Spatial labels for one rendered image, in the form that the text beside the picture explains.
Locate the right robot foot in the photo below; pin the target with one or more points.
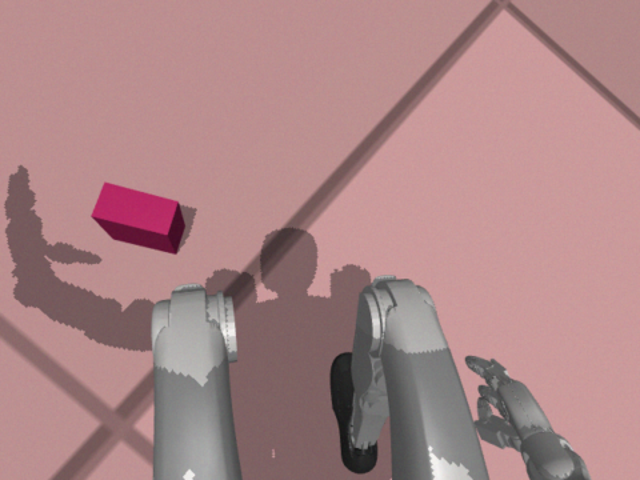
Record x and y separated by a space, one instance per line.
342 392

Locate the carton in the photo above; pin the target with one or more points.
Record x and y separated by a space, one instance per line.
139 218

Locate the right robot arm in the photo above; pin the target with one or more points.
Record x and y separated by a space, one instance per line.
549 456

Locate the right robot hand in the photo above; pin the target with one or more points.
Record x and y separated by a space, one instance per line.
514 402

